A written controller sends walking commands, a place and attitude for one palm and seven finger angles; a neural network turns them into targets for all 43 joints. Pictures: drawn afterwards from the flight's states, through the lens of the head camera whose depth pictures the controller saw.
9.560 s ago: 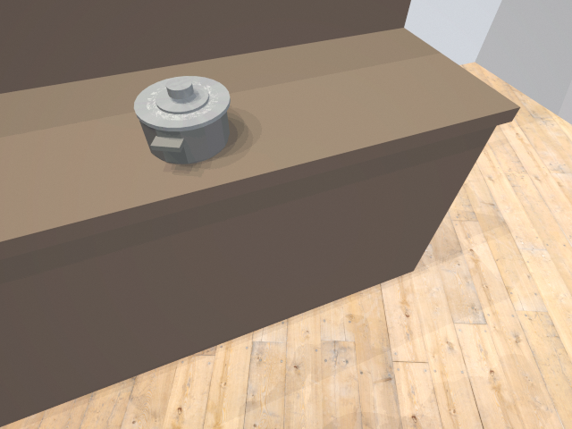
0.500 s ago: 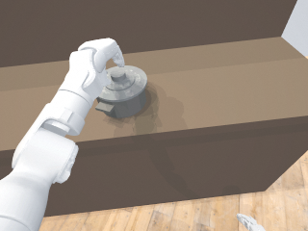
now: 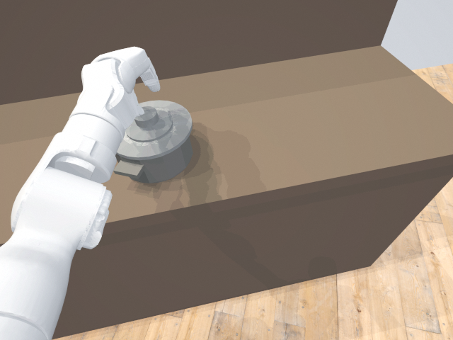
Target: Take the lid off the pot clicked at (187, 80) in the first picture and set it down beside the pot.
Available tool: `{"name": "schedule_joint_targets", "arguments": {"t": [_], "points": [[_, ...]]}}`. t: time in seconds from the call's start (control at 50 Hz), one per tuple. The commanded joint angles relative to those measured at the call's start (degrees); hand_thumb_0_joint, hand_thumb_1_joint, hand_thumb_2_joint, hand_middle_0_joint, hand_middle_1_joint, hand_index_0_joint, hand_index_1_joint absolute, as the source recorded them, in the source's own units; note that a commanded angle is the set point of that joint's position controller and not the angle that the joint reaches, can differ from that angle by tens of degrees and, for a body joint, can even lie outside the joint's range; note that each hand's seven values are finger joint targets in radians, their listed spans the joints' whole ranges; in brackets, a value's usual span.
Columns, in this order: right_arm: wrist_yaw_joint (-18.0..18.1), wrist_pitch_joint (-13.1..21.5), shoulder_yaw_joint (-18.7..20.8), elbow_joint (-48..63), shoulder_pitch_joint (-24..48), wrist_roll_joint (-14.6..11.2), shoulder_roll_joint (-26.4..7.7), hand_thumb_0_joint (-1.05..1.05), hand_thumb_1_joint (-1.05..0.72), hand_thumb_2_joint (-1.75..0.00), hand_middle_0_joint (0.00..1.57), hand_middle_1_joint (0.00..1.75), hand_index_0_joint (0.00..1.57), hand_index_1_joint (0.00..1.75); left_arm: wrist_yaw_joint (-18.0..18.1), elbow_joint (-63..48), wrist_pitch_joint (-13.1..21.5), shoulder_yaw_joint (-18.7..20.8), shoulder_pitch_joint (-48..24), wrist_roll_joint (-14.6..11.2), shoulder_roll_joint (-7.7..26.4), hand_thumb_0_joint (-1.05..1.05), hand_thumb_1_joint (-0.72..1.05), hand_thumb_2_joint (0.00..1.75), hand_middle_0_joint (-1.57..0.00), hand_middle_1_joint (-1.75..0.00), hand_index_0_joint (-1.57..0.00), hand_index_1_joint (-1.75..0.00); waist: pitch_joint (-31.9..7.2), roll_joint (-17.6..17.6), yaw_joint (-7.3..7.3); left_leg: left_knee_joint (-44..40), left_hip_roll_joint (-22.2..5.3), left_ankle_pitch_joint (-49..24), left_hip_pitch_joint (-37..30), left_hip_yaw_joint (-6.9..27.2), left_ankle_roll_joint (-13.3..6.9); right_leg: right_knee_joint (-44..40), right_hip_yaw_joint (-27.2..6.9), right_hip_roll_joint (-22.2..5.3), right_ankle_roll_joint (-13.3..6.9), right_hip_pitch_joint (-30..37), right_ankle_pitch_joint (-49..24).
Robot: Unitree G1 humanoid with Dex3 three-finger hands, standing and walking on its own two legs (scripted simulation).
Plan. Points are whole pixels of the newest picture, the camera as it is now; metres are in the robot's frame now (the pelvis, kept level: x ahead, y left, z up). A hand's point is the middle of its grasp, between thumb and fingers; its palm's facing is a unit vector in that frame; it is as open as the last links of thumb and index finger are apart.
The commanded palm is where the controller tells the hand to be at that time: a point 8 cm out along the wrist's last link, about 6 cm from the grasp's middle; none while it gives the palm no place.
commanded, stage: move the open hand above the knob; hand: left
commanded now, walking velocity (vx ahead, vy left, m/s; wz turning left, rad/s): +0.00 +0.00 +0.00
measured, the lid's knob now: (146, 116) +0.51 +0.15 +0.13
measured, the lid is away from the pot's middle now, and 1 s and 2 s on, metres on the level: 0.01 0.01 0.01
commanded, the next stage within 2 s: lower the open fingers around the knob in 1.60 s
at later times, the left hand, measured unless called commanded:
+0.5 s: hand (130, 99) +0.47 +0.15 +0.20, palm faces -0.26 -0.10 -0.96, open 10.0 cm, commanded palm +0.48 +0.14 +0.26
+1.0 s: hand (148, 91) +0.49 +0.12 +0.20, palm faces -0.27 -0.13 -0.95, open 10.0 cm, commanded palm +0.48 +0.14 +0.26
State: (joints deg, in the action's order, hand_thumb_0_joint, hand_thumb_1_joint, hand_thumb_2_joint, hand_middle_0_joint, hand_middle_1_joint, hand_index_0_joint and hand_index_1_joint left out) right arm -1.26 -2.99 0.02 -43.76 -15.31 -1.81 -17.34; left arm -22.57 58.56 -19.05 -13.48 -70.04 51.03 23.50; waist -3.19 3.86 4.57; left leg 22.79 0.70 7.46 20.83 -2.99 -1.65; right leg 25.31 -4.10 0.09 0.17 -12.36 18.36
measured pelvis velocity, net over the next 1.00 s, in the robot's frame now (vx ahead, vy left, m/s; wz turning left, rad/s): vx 0.00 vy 0.00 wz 0.00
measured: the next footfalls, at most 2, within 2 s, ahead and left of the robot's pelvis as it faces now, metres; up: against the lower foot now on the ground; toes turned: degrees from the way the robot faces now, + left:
none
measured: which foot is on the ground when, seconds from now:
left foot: down 0.00-1.00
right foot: down 0.00-1.00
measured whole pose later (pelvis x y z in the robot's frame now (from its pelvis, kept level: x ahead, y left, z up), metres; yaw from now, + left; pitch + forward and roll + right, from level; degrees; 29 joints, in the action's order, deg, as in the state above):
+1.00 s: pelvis +0.00 +0.00 +0.00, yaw +0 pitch +7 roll +1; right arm -1.2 -2.4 0.6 -46.3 -18.8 -1.4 -18.0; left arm -20.8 65.4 -19.7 -13.6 -74.7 51.9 21.9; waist -4.5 3.9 6.4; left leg 23.8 0.3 8.1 22.7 -2.8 -1.5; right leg 26.0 -4.0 0.5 -0.2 -14.1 18.8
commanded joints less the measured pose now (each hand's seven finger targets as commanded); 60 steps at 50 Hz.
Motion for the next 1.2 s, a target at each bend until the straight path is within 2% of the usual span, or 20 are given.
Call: {"name": "schedule_joint_targets", "arguments": {"t": [0.0, 0.12, 0.16, 0.22, 0.26, 0.32, 0.38, 0.42, 0.46, 0.54, 0.58, 0.68, 0.74, 0.78, 0.9, 0.96, 1.0, 1.06, 1.12, 1.18], "points": [[0.54, 3.0, 2.81, 7.57, 2.39, -0.34, -6.93, 0.0, -0.9, -0.9, 0.2, 0.3, 0.2, 0.3, 1.49, -14.07, 1.63, 2.89, -32.97, 1.16, 14.25, 0.0, -0.35, 1.57, -0.85, -0.08, -0.85, -0.08, -24.91, -6.29, -0.92, 4.2, 3.46, -19.5, -23.48, -0.83, -3.84, -2.38, 3.67, 3.84, -0.73, -3.22, -28.83], [0.11, 2.1, 2.87, 7.35, 2.33, -0.58, -7.46, 0.0, -0.9, -0.9, 0.2, 0.3, 0.2, 0.3, 0.3, -13.62, 0.77, 0.26, -29.81, -0.3, 10.46, 0.0, -0.35, 1.57, -0.85, -0.08, -0.85, -0.08, -20.57, -5.79, -0.42, 3.64, 3.56, -18.02, -23.38, -0.24, -3.45, -3.28, 4.77, 4.03, -1.05, -5.94, -25.52], [0.17, 2.42, 2.64, 6.96, 2.73, -0.72, -7.04, 0.0, -0.9, -0.9, 0.2, 0.3, 0.2, 0.3, 0.69, -14.45, 1.07, -0.89, -34.84, -0.06, 9.59, 0.0, -0.35, 1.57, -0.85, -0.08, -0.85, -0.08, -20.07, -5.23, 0.53, 3.16, 3.47, -15.65, -24.21, 0.43, -3.28, -3.54, 5.01, 4.43, -1.14, -8.09, -21.93], [0.33, 2.79, 2.64, 6.67, 2.08, -0.48, -7.39, 0.0, -0.9, -0.9, 0.2, 0.3, 0.2, 0.3, 1.26, -15.4, 2.04, 1.77, -35.47, -0.12, 12.77, 0.0, -0.35, 1.57, -0.85, -0.08, -0.85, -0.08, -22.98, -4.12, -0.14, 3.23, 3.34, -16.85, -25.26, 0.72, -3.14, -3.48, 4.79, 4.1, -1.4, -6.72, -23.13], [0.23, 2.56, 2.44, 5.49, 2.12, -0.93, -6.81, 0.0, -0.9, -0.9, 0.2, 0.3, 0.2, 0.3, 1.65, -11.2, 1.37, -3.05, -37.15, 0.17, 6.29, 0.0, -0.35, 1.57, -0.85, -0.08, -0.85, -0.08, -19.23, -5.34, 1.61, 2.64, 3.11, -13.88, -24.16, 1.08, -2.88, -3.69, 5.42, 4.55, -1.39, -10.19, -19.41], [-0.1, 3.24, 2.58, 5.29, 1.68, -0.43, -7.32, 0.0, -0.9, -0.9, 0.2, 0.3, 0.2, 0.3, 2.57, -12.69, 2.14, -0.46, -39.34, -0.38, 9.1, 0.0, -0.35, 1.57, -0.85, -0.08, -0.85, -0.08, -23.84, -2.28, 0.6, 2.31, 2.9, -14.53, -26.54, 2.01, -2.32, -3.39, 5.47, 4.5, -1.91, -9.14, -18.15], [-0.26, 2.89, 2.33, 4.32, 1.44, -0.54, -6.8, 0.0, -0.9, -0.9, 0.2, 0.3, 0.2, 0.3, 3.12, -6.16, 1.17, -2.36, -37.35, 0.44, 5.66, 0.0, -0.35, 1.57, -0.85, -0.08, -0.85, -0.08, -21.2, -5.67, 1.13, 2.06, 2.83, -13.15, -24.09, 2.07, -2.33, -3.3, 5.67, 4.62, -1.75, -10.13, -17.16], [-0.25, 2.31, 2.21, 3.79, 0.89, -0.28, -7.56, 0.0, -0.9, -0.9, 0.2, 0.3, 0.2, 0.3, 3.67, -4.3, 0.41, -0.4, -37.27, 0.17, 7.72, 0.0, -0.35, 1.57, -0.85, -0.08, -0.85, -0.08, -20.5, -6.11, 0.8, 1.13, 2.85, -11.7, -22.05, 1.78, -2.15, -3.78, 5.6, 4.45, -1.83, -8.82, -17.14], [-0.18, 2.48, 1.92, 3.61, 1.24, -0.47, -6.95, 0.0, -0.9, -0.9, 0.2, 0.3, 0.2, 0.3, 4.11, -3.93, 0.26, -3.3, -41.91, 0.55, 4.33, 0.0, -0.35, 1.57, -0.85, -0.08, -0.85, -0.08, -19.91, -5.75, 2.41, 1.23, 2.9, -9.81, -22.03, 2.24, -2.36, -3.83, 5.49, 4.6, -1.6, -10.79, -15.39], [0.17, 3.37, 1.98, 3.52, 0.0, 0.03, -6.99, 0.0, -0.9, -0.9, 0.2, 0.3, 0.2, 0.3, 4.87, -3.69, 1.09, -0.9, -44.5, 1.49, 8.27, 0.0, -0.35, 1.57, -0.85, -0.08, -0.85, -0.08, -25.02, -5.82, 1.91, 1.54, 2.74, -10.54, -22.69, 2.38, -2.69, -3.44, 4.61, 4.4, -1.6, -8.52, -16.39], [0.39, 2.97, 1.86, 2.49, -1.11, -0.09, -7.17, 0.0, -0.9, -0.9, 0.2, 0.3, 0.2, 0.3, 5.3, 2.59, -0.12, -0.38, -41.89, 2.06, 8.42, 0.0, -0.35, 1.57, -0.85, -0.08, -0.85, -0.08, -20.91, -8.44, 2.32, 1.2, 2.78, -8.75, -19.27, 1.95, -2.79, -3.61, 4.8, 4.52, -1.37, -9.09, -15.62], [0.13, 3.46, 2.32, 2.78, -2.1, 0.19, -7.2, 0.0, -0.9, -0.9, 0.2, 0.3, 0.2, 0.3, 5.67, 0.29, 0.04, -0.8, -43.6, 2.3, 7.59, 0.0, -0.35, 1.57, -0.85, -0.08, -0.85, -0.08, -23.86, -6.62, 2.14, 2.06, 2.71, -11.44, -20.69, 1.79, -2.98, -3.04, 4.42, 4.57, -1.42, -8.45, -17.91], [0.51, 3.02, 2.28, 2.37, -2.79, 0.18, -7.96, 0.0, -0.9, -0.9, 0.2, 0.3, 0.2, 0.3, 5.25, 3.11, -0.81, 1.19, -40.88, 2.42, 10.92, 0.0, -0.35, 1.57, -0.85, -0.08, -0.85, -0.08, -21.92, -9.7, 2.04, 1.7, 2.91, -10.61, -17.21, 0.94, -3.41, -3.54, 4.08, 4.27, -0.94, -6.11, -19.94], [0.5, 3.57, 2.33, 3.11, -2.58, 0.24, -7.67, 0.0, -0.9, -0.9, 0.2, 0.3, 0.2, 0.3, 5.26, -0.54, -0.2, 2.64, -42.79, 2.54, 13.55, 0.0, -0.35, 1.57, -0.85, -0.08, -0.85, -0.08, -25.15, -8.26, 1.08, 2.35, 3.11, -12.08, -17.93, 0.67, -3.62, -2.76, 3.36, 3.98, -0.93, -4.37, -22.42], [0.32, 2.97, 2.83, 4.09, -1.6, 0.02, -7.45, 0.0, -0.9, -0.9, 0.2, 0.3, 0.2, 0.3, 3.88, -2.2, -0.51, 1.04, -35.94, 2.24, 10.78, 0.0, -0.35, 1.57, -0.85, -0.08, -0.85, -0.08, -22.86, -8.82, 0.28, 3.85, 3.31, -15.77, -18.21, -0.6, -3.92, -2.3, 3.59, 3.93, -0.72, -3.96, -27.34], [0.52, 2.59, 2.8, 4.57, -0.85, 0.0, -7.82, 0.0, -0.9, -0.9, 0.2, 0.3, 0.2, 0.3, 3.14, -5.7, -0.33, 3.35, -37.43, 2.06, 15.07, 0.0, -0.35, 1.57, -0.85, -0.08, -0.85, -0.08, -23.57, -8.58, 0.18, 4.15, 3.56, -16.1, -18.36, -0.94, -4.28, -2.39, 3.05, 3.49, -0.47, -2.37, -29.89], [0.86, 2.21, 2.53, 4.69, -0.11, -0.33, -7.53, 0.0, -0.9, -0.9, 0.2, 0.3, 0.2, 0.3, 2.65, -4.06, -0.67, 1.73, -35.45, 2.13, 13.85, 0.0, -0.35, 1.57, -0.85, -0.08, -0.85, -0.08, -20.69, -9.0, 0.39, 3.88, 3.58, -14.21, -16.91, -1.06, -4.25, -2.57, 3.27, 3.46, -0.46, -3.59, -28.14], [0.58, 2.18, 2.77, 5.36, 0.47, -0.37, -7.39, 0.0, -0.9, -0.9, 0.2, 0.3, 0.2, 0.3, 2.11, -10.05, 0.55, 1.08, -37.71, 1.77, 13.05, 0.0, -0.35, 1.57, -0.85, -0.08, -0.85, -0.08, -23.99, -6.57, 0.56, 4.86, 3.44, -17.67, -20.82, -0.54, -4.14, -2.08, 3.28, 3.49, -0.71, -3.55, -29.78], [0.51, 1.84, 3.02, 5.1, 0.1, -0.45, -7.38, 0.0, -0.9, -0.9, 0.2, 0.3, 0.2, 0.3, 1.17, -9.63, 0.48, -1.18, -35.85, 0.55, 9.23, 0.0, -0.35, 1.57, -0.85, -0.08, -0.85, -0.08, -22.37, -6.24, 1.17, 5.26, 3.37, -18.91, -21.96, -0.35, -4.07, -2.25, 3.96, 3.44, -0.78, -5.17, -30.33], [0.42, 1.67, 2.55, 5.4, 1.59, -0.63, -6.93, 0.0, -0.9, -0.9, 0.2, 0.3, 0.2, 0.3, 0.96, -9.87, 0.68, -1.2, -37.22, 0.69, 9.57, 0.0, -0.35, 1.57, -0.85, -0.08, -0.85, -0.08, -22.35, -6.66, 1.34, 5.25, 3.66, -17.39, -22.09, -0.02, -4.0, -2.03, 3.83, 3.52, -0.71, -6.03, -28.47]]}}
